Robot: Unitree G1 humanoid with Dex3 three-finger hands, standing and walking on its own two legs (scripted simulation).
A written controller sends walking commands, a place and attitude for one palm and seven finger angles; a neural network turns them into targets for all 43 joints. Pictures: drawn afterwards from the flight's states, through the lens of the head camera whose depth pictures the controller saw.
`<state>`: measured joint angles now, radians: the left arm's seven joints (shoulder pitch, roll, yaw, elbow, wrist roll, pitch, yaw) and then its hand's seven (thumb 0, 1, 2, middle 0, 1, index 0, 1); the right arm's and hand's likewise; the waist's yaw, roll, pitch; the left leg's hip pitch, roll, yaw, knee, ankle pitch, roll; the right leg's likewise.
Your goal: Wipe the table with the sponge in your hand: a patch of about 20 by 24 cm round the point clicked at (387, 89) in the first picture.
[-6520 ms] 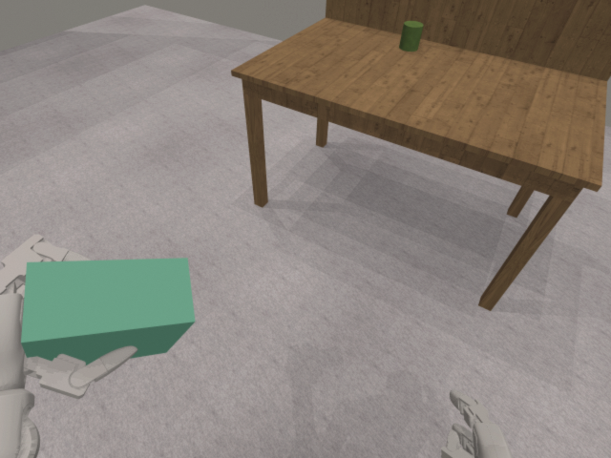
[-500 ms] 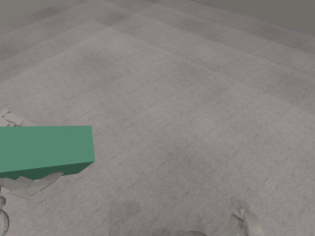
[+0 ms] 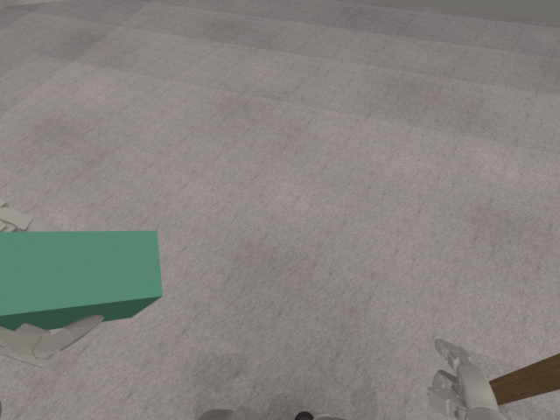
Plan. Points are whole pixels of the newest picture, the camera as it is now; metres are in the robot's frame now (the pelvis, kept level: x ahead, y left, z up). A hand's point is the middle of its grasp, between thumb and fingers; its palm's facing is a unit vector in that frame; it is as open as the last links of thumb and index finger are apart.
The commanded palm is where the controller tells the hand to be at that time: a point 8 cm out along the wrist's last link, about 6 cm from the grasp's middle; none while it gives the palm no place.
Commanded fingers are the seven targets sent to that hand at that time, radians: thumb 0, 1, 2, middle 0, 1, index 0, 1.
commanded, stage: turn to face it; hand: left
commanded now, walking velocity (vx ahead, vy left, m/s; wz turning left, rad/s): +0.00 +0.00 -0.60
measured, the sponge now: (100, 282) +0.23 +0.20 +0.15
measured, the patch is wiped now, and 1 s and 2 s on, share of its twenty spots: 0.00 0.00 0.00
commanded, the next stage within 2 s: none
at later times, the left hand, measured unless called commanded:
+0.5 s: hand (210, 305) +0.21 +0.08 +0.16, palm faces +0.04 -0.83 -0.56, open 10.6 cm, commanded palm +0.15 +0.16 +0.18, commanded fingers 0.00 0.10 1.30 -1.20 -1.60 -1.20 -1.60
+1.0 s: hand (262, 379) +0.15 +0.03 +0.17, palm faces -0.08 -0.86 -0.50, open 10.6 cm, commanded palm +0.13 +0.08 +0.18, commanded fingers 0.00 0.10 1.30 -1.20 -1.60 -1.20 -1.60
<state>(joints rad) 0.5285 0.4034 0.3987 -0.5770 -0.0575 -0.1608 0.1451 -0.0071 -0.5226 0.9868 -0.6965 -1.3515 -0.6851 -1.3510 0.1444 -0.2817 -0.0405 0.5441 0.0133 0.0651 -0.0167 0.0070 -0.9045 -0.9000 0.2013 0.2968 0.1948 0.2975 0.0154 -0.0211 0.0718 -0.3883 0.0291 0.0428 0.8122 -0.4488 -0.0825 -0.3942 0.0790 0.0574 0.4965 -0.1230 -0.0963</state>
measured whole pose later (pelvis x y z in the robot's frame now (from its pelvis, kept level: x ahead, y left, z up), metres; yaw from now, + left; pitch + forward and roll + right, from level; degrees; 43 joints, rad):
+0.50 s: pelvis -0.09 -0.05 -0.01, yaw -18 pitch -1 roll +2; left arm 0.47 0.40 0.39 -0.58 -0.05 -0.17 0.12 -0.01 -0.52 0.99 -0.70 -1.35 -0.68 -1.35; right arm 0.13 -0.21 0.01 0.56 0.02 0.02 0.01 0.01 -0.90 -0.90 0.21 0.30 0.20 0.30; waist -0.01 0.05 0.21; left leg -0.48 0.11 0.02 1.18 -0.47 -0.11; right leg -0.39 0.04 -0.05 0.65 -0.25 -0.09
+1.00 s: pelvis -0.16 -0.06 -0.01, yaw -34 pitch +0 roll +2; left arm 0.47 0.39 0.39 -0.53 -0.03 -0.17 0.11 -0.01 -0.52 0.99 -0.69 -1.35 -0.68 -1.35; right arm 0.17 -0.19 0.00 0.49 0.02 0.02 -0.01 0.00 -0.90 -0.90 0.20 0.30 0.20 0.30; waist 0.06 0.00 0.07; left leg -0.20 0.11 0.13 0.54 -0.33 -0.09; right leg -0.56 0.06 -0.02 0.97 -0.40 0.04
